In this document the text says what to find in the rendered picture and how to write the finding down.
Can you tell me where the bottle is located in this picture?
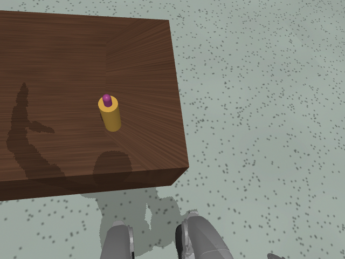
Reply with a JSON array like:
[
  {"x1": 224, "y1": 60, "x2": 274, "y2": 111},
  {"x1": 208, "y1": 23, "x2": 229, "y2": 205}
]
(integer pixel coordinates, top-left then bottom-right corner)
[{"x1": 98, "y1": 94, "x2": 121, "y2": 132}]

